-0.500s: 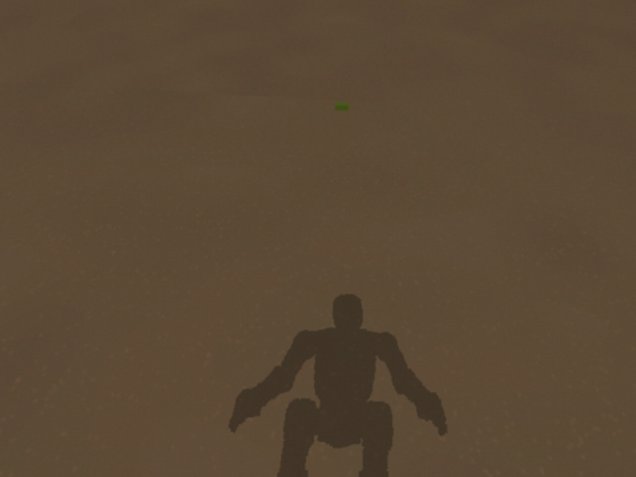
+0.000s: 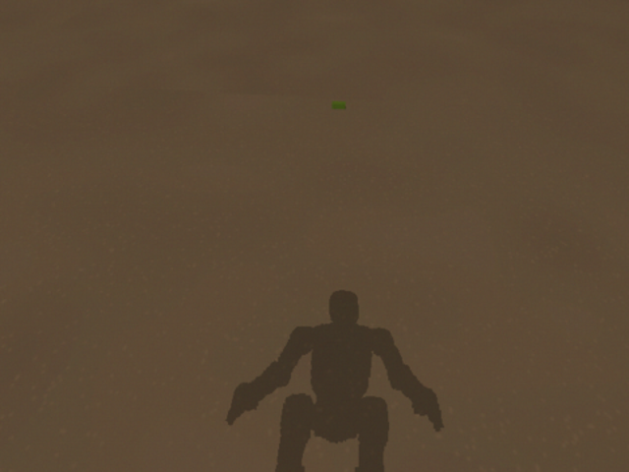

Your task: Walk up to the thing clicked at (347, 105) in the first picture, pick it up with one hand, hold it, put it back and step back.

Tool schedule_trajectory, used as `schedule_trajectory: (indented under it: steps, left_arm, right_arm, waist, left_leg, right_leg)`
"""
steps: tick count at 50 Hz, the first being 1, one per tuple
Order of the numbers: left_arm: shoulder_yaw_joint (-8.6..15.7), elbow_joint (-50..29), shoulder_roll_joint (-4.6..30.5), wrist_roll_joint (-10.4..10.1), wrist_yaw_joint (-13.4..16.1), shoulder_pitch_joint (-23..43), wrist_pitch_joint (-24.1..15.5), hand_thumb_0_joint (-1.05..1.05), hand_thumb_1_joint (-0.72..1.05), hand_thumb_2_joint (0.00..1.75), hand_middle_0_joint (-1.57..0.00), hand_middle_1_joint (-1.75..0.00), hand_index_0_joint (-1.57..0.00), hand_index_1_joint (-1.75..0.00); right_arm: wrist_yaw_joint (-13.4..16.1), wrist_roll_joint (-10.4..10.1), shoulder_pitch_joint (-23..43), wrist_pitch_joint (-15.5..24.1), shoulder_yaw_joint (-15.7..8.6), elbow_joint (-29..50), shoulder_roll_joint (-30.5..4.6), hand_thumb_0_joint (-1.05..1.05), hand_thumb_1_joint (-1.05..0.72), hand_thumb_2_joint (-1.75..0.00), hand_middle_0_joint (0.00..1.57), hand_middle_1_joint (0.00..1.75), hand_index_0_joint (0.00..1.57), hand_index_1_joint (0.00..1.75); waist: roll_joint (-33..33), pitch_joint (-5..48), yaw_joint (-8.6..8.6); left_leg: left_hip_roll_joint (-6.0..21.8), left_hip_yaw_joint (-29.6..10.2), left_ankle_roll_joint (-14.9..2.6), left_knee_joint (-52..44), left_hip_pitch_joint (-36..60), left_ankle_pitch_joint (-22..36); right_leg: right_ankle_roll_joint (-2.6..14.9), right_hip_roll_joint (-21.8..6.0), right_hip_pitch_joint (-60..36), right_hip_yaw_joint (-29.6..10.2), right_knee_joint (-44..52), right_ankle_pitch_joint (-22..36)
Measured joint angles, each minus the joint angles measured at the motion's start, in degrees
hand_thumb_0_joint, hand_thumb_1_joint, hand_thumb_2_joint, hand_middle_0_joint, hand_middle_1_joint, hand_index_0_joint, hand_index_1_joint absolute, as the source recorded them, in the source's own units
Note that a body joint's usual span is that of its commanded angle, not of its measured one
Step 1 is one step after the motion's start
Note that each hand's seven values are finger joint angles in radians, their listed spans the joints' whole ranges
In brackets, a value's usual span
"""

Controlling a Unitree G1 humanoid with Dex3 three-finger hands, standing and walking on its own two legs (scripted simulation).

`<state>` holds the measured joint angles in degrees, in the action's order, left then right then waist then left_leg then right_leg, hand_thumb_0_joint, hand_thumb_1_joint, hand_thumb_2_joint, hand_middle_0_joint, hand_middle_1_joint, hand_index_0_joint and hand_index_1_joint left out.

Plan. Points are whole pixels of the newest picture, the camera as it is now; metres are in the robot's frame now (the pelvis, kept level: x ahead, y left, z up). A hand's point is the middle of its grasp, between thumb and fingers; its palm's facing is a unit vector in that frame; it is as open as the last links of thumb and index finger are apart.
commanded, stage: stand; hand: left
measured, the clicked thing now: (338, 105) +2.37 -0.07 -0.77
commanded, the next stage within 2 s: walk up in 0.62 s
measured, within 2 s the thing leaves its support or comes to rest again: neither
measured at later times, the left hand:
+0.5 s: hand out of the picture +0.07 +0.25 -0.16, palm faces -0.02 -0.94 -0.34, open 7.4 cm
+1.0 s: hand out of the picture +0.17 +0.24 -0.13, palm faces -0.04 -0.91 -0.42, open 7.4 cm
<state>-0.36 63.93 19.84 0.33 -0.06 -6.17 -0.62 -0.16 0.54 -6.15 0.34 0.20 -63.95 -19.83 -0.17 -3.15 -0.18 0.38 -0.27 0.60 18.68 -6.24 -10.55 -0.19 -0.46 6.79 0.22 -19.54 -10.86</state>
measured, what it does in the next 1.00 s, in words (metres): walks ahead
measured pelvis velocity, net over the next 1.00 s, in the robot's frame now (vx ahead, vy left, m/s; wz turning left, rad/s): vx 0.10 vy -0.06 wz -0.09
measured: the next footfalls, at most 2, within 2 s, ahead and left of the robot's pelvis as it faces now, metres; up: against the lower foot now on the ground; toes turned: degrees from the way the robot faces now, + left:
left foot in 1.26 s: +0.47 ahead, +0.06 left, +0.00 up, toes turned +0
right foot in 1.68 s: +0.65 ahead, -0.28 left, +0.00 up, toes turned -14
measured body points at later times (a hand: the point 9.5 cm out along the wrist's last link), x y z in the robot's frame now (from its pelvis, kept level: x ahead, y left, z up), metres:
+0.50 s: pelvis +0.00 +0.00 +0.00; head +0.01 +0.00 +0.45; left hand +0.08 +0.30 -0.13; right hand +0.08 -0.30 -0.13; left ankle +0.00 +0.13 -0.75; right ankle +0.00 -0.12 -0.75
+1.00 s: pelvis +0.10 -0.06 -0.01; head +0.08 -0.07 +0.44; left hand +0.17 +0.29 -0.10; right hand +0.15 -0.40 -0.13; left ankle +0.05 +0.08 -0.69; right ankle +0.05 -0.15 -0.75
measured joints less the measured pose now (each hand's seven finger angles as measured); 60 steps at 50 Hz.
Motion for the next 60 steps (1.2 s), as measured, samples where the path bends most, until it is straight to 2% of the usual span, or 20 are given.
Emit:
schedule_trajectory:
  steps: [31,35,36,39,41,42,44,45,47,49,52,57,60]
  left_arm:
    - [-0.11,0.08,0.09,-0.02,0.07,-0.51,0.01,0.01,0.90,0.90,-0.20,-0.30,-0.20,-0.30]
    - [2.53,-2.68,1.14,1.43,-3.10,-3.77,-0.36,0.01,0.90,0.90,-0.20,-0.30,-0.20,-0.30]
    - [3.01,-3.20,1.69,1.57,-3.59,-4.39,-0.45,0.01,0.90,0.90,-0.20,-0.30,-0.20,-0.30]
    - [4.15,-4.12,3.43,1.86,-4.46,-5.40,-0.32,0.01,0.90,0.90,-0.20,-0.30,-0.20,-0.30]
    - [4.56,-4.21,4.73,1.82,-5.18,-5.90,-0.23,0.01,0.90,0.90,-0.20,-0.30,-0.20,-0.30]
    - [4.68,-4.28,5.16,1.71,-5.48,-6.09,-0.42,0.01,0.90,0.90,-0.20,-0.30,-0.20,-0.30]
    - [4.99,-4.53,5.63,1.62,-5.78,-6.42,-1.45,0.01,0.90,0.90,-0.20,-0.30,-0.20,-0.30]
    - [5.24,-4.87,5.79,1.73,-5.68,-6.64,-2.31,0.01,0.90,0.90,-0.20,-0.30,-0.20,-0.30]
    - [5.60,-6.18,6.12,1.86,-5.00,-7.54,-3.79,0.01,0.90,0.90,-0.20,-0.30,-0.20,-0.30]
    - [5.39,-7.19,5.85,1.17,-4.43,-8.76,-4.35,0.01,0.90,0.90,-0.20,-0.30,-0.20,-0.30]
    - [4.58,-7.43,5.29,0.39,-3.72,-10.79,-4.55,0.01,0.90,0.90,-0.20,-0.30,-0.20,-0.30]
    - [3.59,-7.93,5.20,0.05,-3.77,-12.98,-4.39,0.01,0.90,0.90,-0.20,-0.30,-0.20,-0.30]
    - [3.28,-8.43,5.70,-0.05,-3.88,-13.54,-4.09,0.01,0.90,0.90,-0.20,-0.30,-0.21,-0.30]
  right_arm:
    - [-0.07,0.03,-0.26,-0.10,-0.11,-0.21,-0.13,0.01,-0.91,-0.90,0.20,0.30,0.21,0.30]
    - [-2.57,1.55,-3.05,1.22,-2.94,2.65,-0.89,0.01,-0.91,-0.90,0.20,0.30,0.21,0.30]
    - [-2.90,1.72,-3.68,1.69,-3.54,3.41,-1.34,0.01,-0.91,-0.90,0.20,0.30,0.21,0.30]
    - [-3.42,2.15,-4.26,2.73,-5.20,5.00,-2.71,0.01,-0.90,-0.90,0.21,0.30,0.21,0.31]
    - [-3.65,2.25,-4.69,3.00,-5.84,5.66,-3.28,0.01,-0.90,-0.90,0.21,0.30,0.21,0.31]
    - [-3.79,2.28,-4.93,2.97,-6.05,5.85,-3.76,0.01,-0.90,-0.90,0.20,0.30,0.21,0.31]
    - [-4.02,2.31,-5.40,2.45,-6.38,5.88,-5.05,0.01,-0.90,-0.90,0.20,0.30,0.21,0.31]
    - [-4.05,2.27,-5.81,2.02,-6.48,5.79,-5.69,0.01,-0.90,-0.90,0.20,0.30,0.21,0.31]
    - [-3.71,1.98,-6.42,0.86,-6.12,5.18,-5.96,0.01,-0.91,-0.90,0.20,0.30,0.21,0.30]
    - [-4.01,1.62,-5.94,0.64,-5.47,4.77,-6.11,0.01,-0.91,-0.90,0.20,0.30,0.20,0.30]
    - [-4.79,1.23,-4.32,1.55,-4.80,6.18,-6.41,0.01,-0.91,-0.90,0.20,0.30,0.20,0.30]
    - [-6.16,1.23,-1.71,1.36,-4.39,9.13,-6.08,0.01,-0.91,-0.90,0.20,0.30,0.20,0.30]
    - [-6.47,1.24,-0.45,1.14,-4.07,10.02,-5.25,0.01,-0.91,-0.90,0.20,0.30,0.20,0.30]
  waist:
    - [0.16,0.15,-0.03]
    - [-0.31,3.43,-0.64]
    - [-0.58,4.05,-0.78]
    - [-0.87,4.12,-1.20]
    - [-1.27,4.27,-1.00]
    - [-1.03,4.30,-0.86]
    - [0.51,4.14,-0.73]
    - [1.71,4.32,-0.67]
    - [2.22,5.30,-1.40]
    - [2.54,5.07,-2.31]
    - [3.33,3.87,-2.81]
    - [3.48,1.72,-2.93]
    - [2.28,0.80,-3.76]
  left_leg:
    - [0.19,-0.17,0.24,-0.60,0.39,0.09]
    - [0.17,1.26,-2.23,6.77,-3.19,-11.71]
    - [0.07,1.76,-2.49,7.72,-3.70,-11.95]
    - [0.67,3.90,-1.79,7.69,-2.92,-6.47]
    - [0.99,5.11,-0.94,6.91,-1.26,-7.51]
    - [1.42,5.45,-0.52,6.53,-0.30,-8.11]
    - [3.28,5.48,-0.51,8.32,0.94,-10.67]
    - [4.62,4.71,-1.51,12.78,-0.18,-13.74]
    - [3.84,1.70,-1.68,26.72,-5.92,-16.86]
    - [2.52,0.21,-1.47,36.41,-11.55,-13.44]
    - [2.81,-0.11,-1.05,38.41,-18.52,-7.43]
    - [5.65,0.50,0.36,26.14,-25.55,-1.47]
    - [6.18,1.58,0.02,17.39,-25.96,2.51]
  right_leg:
    - [0.22,0.18,-0.38,0.18,0.47,-0.03]
    - [1.78,0.30,4.37,-1.04,-8.31,-12.09]
    - [2.05,0.08,5.61,-1.27,-10.58,-13.46]
    - [1.57,-1.07,9.49,-0.22,-18.24,-14.74]
    - [1.39,-2.28,11.33,-0.39,-19.97,-16.45]
    - [1.47,-2.79,11.50,-0.34,-18.77,-16.25]
    - [0.41,-2.88,9.60,1.77,-15.40,-8.46]
    - [0.33,-1.92,8.38,3.05,-14.39,-5.83]
    - [1.16,-0.73,6.63,4.24,-13.53,-7.74]
    - [1.87,0.23,2.84,4.56,-9.24,-7.68]
    - [1.86,1.51,-3.12,4.30,-1.85,-5.95]
    - [1.97,2.89,-10.60,4.31,4.18,-7.36]
    - [1.48,2.81,-14.40,4.18,4.75,-10.56]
